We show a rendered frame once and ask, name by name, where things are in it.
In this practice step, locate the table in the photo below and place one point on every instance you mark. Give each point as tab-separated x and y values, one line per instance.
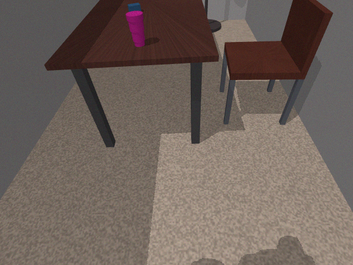
176	31

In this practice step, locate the chair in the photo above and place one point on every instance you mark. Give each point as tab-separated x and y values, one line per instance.
287	59

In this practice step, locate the coat stand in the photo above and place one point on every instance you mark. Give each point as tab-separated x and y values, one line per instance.
214	25

